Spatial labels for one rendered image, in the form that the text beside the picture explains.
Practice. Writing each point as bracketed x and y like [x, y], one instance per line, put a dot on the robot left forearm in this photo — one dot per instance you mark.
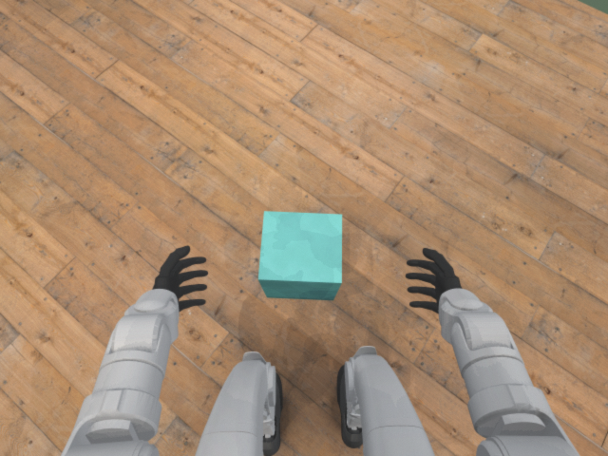
[124, 404]

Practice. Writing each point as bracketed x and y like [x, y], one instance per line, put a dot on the robot left hand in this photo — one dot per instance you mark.
[170, 277]

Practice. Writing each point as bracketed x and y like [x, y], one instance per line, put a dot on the robot right hand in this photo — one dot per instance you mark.
[443, 279]

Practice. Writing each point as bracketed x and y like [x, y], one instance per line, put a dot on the robot left thigh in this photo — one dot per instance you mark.
[235, 424]

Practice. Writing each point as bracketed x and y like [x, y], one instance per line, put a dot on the robot right shin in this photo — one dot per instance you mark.
[353, 412]

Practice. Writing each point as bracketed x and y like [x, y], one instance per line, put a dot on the carton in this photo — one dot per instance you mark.
[301, 255]

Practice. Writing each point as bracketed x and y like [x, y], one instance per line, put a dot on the robot right upper arm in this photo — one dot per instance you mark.
[499, 445]

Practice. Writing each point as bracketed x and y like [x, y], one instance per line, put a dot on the robot right forearm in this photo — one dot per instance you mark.
[503, 400]

